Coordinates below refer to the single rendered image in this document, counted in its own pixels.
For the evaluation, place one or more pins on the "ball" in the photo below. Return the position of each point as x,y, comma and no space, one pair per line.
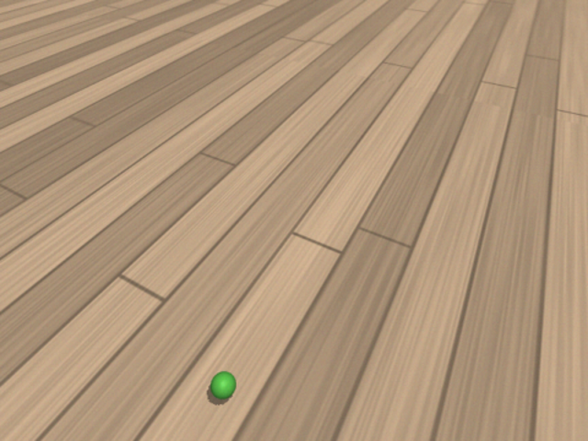
223,385

